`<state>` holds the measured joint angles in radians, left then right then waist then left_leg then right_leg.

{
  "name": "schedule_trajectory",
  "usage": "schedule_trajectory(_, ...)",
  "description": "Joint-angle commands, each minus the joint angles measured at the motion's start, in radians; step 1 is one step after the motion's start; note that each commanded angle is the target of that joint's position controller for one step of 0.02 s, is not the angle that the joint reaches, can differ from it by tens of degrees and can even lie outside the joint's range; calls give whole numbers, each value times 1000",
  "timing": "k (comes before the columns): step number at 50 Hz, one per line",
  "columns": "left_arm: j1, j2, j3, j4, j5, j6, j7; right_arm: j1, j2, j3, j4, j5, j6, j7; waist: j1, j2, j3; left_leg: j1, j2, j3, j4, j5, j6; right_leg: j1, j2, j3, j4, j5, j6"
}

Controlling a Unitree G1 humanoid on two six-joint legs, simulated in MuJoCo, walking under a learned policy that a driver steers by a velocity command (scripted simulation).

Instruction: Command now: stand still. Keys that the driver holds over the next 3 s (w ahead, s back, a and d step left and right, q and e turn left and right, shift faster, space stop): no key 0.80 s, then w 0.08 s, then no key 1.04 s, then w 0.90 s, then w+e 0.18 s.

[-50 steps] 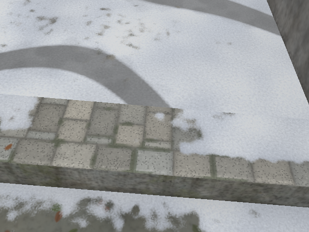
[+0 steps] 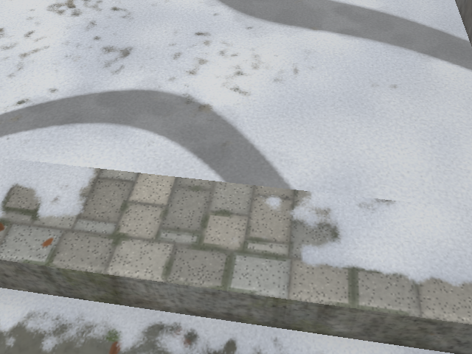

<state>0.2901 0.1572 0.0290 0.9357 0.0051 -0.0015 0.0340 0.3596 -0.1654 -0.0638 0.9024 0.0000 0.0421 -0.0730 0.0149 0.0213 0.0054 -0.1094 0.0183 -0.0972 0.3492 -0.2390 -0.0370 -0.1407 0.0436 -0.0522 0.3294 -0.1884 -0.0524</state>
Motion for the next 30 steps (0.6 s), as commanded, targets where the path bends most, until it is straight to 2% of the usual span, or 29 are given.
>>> schedule_trajectory(1, 36, 86, 17, -19, -1, -7, 5, 73, -80, -17, -15, 1, -7, -6, 1, -11, 32, -81, 44, -15, -50, 182, 24, 50, -119, 116, -69, 110, -33)
schedule_trajectory(13, 77, 94, 17, 29, -3, 1, 9, 120, -84, -11, 36, 6, -8, -11, 7, -13, 55, -83, 43, -7, -67, 181, 24, 44, -116, 119, -76, 91, -26)
schedule_trajectory(14, 79, 91, 15, 38, -3, 3, 12, 118, -82, -8, 34, -3, -15, -5, -2, -28, 60, -90, 45, -12, -74, 172, 24, 44, -106, 114, -68, 100, -20)
schedule_trajectory(17, 94, 94, 16, 42, -2, 11, 19, 123, -85, -5, 47, 3, -28, 2, 6, -8, 59, -103, 42, -8, -74, 167, 25, 60, -105, 112, -64, 118, -17)
schedule_trajectory(22, 105, 93, 14, 49, -3, 17, 21, 129, -86, 1, 59, 5, -31, 3, 4, -8, 63, -104, 42, -6, -74, 155, 24, 57, -105, 115, -67, 115, -17)
schedule_trajectory(23, 107, 98, 15, 43, -3, 17, 19, 137, -88, -1, 66, 13, -24, -3, 13, 4, 60, -97, 40, 0, -69, 161, 23, 55, -116, 121, -76, 106, -22)
schedule_trajectory(24, 105, 94, 13, 52, -4, 15, 19, 133, -83, 3, 61, 4, -26, -1, -2, -19, 66, -97, 44, -7, -75, 152, 23, 47, -106, 119, -70, 101, -18)
schedule_trajectory(26, 113, 91, 12, 55, -3, 16, 20, 134, -89, 3, 65, 5, -29, 1, 3, -16, 69, -102, 42, -5, -76, 150, 23, 50, -105, 118, -71, 109, -15)
schedule_trajectory(27, 115, 99, 13, 49, 1, 18, 17, 144, -86, 3, 75, 11, -23, -1, 9, -6, 64, -99, 36, 4, -68, 157, 24, 48, -113, 121, -74, 110, -24)
schedule_trajectory(28, 116, 93, 10, 57, 1, 19, 18, 142, -81, 7, 72, 3, -27, 3, -3, -25, 68, -99, 40, -2, -74, 150, 24, 43, -104, 119, -67, 106, -21)
schedule_trajectory(30, 126, 92, 9, 58, 1, 22, 20, 140, -87, 8, 77, 5, -32, 8, 3, -16, 67, -107, 38, 0, -74, 148, 24, 49, -103, 118, -65, 114, -20)
